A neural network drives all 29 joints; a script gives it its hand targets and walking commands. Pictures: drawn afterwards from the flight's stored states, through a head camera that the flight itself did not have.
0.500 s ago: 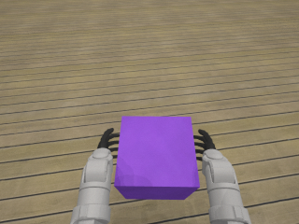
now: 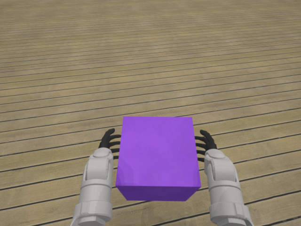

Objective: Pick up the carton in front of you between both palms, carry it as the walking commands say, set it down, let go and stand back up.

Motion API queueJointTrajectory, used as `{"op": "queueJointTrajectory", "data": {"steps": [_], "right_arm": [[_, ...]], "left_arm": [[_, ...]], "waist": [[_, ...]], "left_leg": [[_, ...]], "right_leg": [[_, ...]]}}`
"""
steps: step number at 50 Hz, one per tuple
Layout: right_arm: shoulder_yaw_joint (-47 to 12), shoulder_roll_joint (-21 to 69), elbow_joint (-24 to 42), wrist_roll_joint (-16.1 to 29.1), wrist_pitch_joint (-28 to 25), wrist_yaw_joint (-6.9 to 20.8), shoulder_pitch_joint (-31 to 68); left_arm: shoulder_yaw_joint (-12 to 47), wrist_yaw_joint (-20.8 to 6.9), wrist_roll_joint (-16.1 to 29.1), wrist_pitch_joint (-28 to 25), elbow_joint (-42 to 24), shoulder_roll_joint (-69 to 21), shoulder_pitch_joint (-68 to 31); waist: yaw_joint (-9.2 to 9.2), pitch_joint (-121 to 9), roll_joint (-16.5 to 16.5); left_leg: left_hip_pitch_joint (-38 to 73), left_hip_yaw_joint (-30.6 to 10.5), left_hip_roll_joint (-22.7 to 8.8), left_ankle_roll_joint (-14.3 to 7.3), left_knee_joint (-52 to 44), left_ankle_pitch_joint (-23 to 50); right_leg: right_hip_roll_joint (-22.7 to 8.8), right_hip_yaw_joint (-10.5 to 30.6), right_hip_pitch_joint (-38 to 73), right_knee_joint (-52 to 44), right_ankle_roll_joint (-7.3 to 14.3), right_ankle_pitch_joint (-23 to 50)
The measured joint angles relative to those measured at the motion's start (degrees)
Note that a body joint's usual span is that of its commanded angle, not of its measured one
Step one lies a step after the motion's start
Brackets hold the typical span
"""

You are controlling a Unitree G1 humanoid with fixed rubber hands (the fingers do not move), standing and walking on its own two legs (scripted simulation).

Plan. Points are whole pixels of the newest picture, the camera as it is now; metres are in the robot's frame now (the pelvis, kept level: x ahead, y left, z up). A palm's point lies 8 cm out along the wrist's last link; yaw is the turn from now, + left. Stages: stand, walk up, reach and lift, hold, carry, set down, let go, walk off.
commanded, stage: hold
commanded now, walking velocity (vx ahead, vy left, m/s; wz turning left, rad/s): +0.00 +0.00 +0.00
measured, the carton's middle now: (156, 162) +0.32 +0.00 -0.05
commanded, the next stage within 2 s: set down in 0.12 s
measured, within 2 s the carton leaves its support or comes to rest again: neither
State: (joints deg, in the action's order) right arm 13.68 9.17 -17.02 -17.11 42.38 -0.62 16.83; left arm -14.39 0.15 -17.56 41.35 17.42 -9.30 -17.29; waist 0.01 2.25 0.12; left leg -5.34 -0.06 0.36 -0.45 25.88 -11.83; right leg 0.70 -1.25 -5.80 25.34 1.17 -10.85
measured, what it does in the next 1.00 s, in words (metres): lowers itself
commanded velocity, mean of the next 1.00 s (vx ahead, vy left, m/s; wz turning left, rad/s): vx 0.00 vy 0.00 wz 0.00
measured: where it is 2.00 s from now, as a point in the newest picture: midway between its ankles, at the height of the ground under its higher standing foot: outside the picture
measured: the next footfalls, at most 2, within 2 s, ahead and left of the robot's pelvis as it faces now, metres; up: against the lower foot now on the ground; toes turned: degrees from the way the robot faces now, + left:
none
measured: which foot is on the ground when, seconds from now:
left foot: down 0.00-1.00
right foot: down 0.00-1.00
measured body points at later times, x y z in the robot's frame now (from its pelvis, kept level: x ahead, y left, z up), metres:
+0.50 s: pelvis +0.00 +0.01 -0.02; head +0.04 +0.00 +0.43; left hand +0.35 +0.16 -0.01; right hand +0.35 -0.14 -0.02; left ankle +0.04 +0.11 -0.74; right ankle +0.05 -0.11 -0.74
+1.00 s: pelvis -0.03 -0.01 -0.13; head +0.19 -0.01 +0.26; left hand +0.39 +0.16 -0.20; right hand +0.42 -0.13 -0.20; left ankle +0.04 +0.12 -0.74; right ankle +0.05 -0.11 -0.74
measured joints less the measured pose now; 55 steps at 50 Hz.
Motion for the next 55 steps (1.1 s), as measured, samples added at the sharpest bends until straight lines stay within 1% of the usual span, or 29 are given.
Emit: {"op": "queueJointTrajectory", "data": {"steps": [9, 14, 21, 26, 28, 30, 34, 37, 40, 43, 46, 51, 55], "right_arm": [[0.8, 0.2, -1.1, -0.6, -0.2, 0.1, 0.8], [4.1, 1.1, -4.5, -2.5, -1.8, 0.5, 3.8], [12.7, 2.3, -13.3, -8.0, -8.1, 0.8, 11.9], [15.8, 2.2, -16.7, -10.4, -15.6, 1.0, 15.8], [15.7, 2.0, -17.0, -10.1, -19.1, 0.7, 16.4], [14.9, 1.7, -16.8, -8.8, -22.6, 0.2, 16.7], [12.0, 0.5, -16.1, -4.4, -28.4, -1.9, 17.0], [9.1, -0.5, -15.1, -0.3, -30.5, -3.9, 17.1], [7.1, -1.4, -14.1, 3.0, -31.0, -5.5, 17.8], [7.1, -1.9, -14.0, 4.3, -30.3, -6.1, 19.6], [8.5, -2.2, -15.2, 3.8, -29.1, -5.8, 22.6], [11.1, -3.1, -18.5, 1.4, -26.8, -4.5, 27.9], [11.6, -4.3, -20.7, 0.7, -26.2, -4.2, 30.7]], "left_arm": [[-0.9, 0.2, -0.3, -0.2, 1.0, -0.2, -0.7], [-4.0, 0.3, -1.8, -1.5, 4.3, -1.1, -3.8], [-12.9, 0.9, -7.6, -7.3, 12.0, -3.7, -11.7], [-16.1, 1.0, -9.5, -14.3, 13.8, -4.3, -14.8], [-16.3, 1.1, -9.1, -17.7, 13.6, -4.3, -15.1], [-15.7, 1.5, -7.8, -21.3, 13.1, -4.0, -15.1], [-13.6, 2.6, -3.6, -27.3, 12.2, -3.0, -15.2], [-11.4, 3.8, 0.6, -29.6, 10.9, -2.0, -14.9], [-9.9, 4.8, 4.0, -30.2, 9.7, -1.2, -15.3], [-10.3, 5.1, 5.1, -29.5, 9.2, -1.0, -17.0], [-12.2, 4.6, 4.1, -28.1, 9.8, -1.1, -19.8], [-15.5, 3.4, 1.4, -25.8, 12.2, -0.6, -24.7], [-16.4, 3.5, 0.6, -25.1, 13.8, 0.1, -27.2]], "waist": [[0.01, -0.3, 0.1], [0.22, 0.1, 0.1], [0.75, 1.3, 0.0], [1.49, 2.4, -0.1], [1.62, 3.1, -0.2], [1.65, 3.8, -0.1], [1.80, 3.8, 0.0], [1.91, 1.4, -0.1], [2.00, -2.3, -0.4], [2.14, -6.0, -0.6], [2.26, -8.6, -0.7], [2.33, -10.8, -0.8], [2.35, -11.8, -1.0]], "left_leg": [[0.1, -0.4, 0.6, -0.5, 0.0, -0.2], [-0.8, -0.5, 0.9, -0.6, 1.3, -0.9], [-7.6, -1.0, 1.5, -0.6, 6.8, -3.1], [-17.9, -1.0, 1.7, -0.4, 11.3, -3.8], [-23.1, -1.1, 1.8, -0.3, 13.0, -3.9], [-28.6, -1.3, 1.8, -0.1, 14.9, -3.9], [-40.9, -1.8, 1.9, 0.3, 20.1, -4.5], [-50.6, -2.4, 2.2, 0.7, 25.0, -5.7], [-59.2, -3.0, 2.7, 1.2, 30.2, -7.3], [-65.9, -3.2, 3.0, 1.4, 34.8, -8.8], [-70.9, -3.2, 3.2, 1.6, 38.8, -10.1], [-77.5, -3.3, 3.5, 1.8, 44.3, -11.6], [-83.1, -3.3, 3.8, 1.9, 48.3, -12.6]], "right_leg": [[0.2, 1.4, 0.1, 0.0, -0.4, -0.1], [0.3, 2.0, -1.0, 1.5, -0.4, -0.9], [0.8, 3.2, -7.9, 7.5, -0.4, -3.4], [1.2, 3.8, -18.5, 12.3, -0.5, -4.2], [1.3, 3.9, -23.7, 14.1, -0.4, -4.3], [1.5, 3.8, -29.1, 16.0, -0.4, -4.3], [1.8, 3.7, -41.3, 20.9, -0.3, -4.8], [2.3, 4.0, -51.0, 25.8, -0.4, -5.9], [2.8, 4.4, -59.7, 31.0, -0.6, -7.5], [3.3, 4.6, -66.5, 35.7, -0.7, -8.9], [3.6, 4.6, -71.5, 39.6, -0.7, -10.1], [4.0, 4.6, -78.1, 45.0, -0.8, -11.6], [4.3, 4.6, -83.7, 49.0, -0.9, -12.6]]}}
